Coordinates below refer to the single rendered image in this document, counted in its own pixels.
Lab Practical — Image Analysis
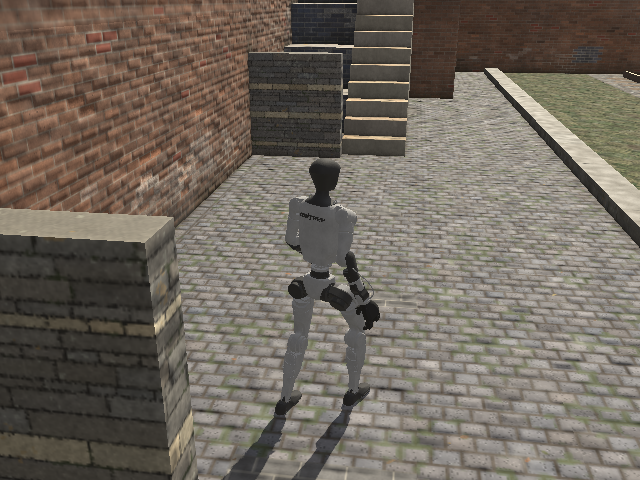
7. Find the right robot forearm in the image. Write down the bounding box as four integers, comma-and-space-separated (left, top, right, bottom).
343, 252, 371, 305

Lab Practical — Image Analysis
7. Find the humanoid robot torso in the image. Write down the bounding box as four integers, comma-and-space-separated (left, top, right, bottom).
299, 194, 342, 302

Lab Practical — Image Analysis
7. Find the right robot upper arm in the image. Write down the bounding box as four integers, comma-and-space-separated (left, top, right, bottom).
335, 205, 357, 267

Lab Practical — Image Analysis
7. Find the robot right hand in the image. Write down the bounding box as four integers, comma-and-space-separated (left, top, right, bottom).
355, 300, 380, 330

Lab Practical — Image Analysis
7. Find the robot left shin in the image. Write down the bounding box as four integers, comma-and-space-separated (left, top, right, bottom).
280, 334, 305, 403

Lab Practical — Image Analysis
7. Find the left robot upper arm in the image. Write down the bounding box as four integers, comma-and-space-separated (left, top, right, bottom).
285, 196, 309, 246

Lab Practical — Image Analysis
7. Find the left robot forearm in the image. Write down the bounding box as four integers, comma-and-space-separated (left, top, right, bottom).
286, 242, 302, 254

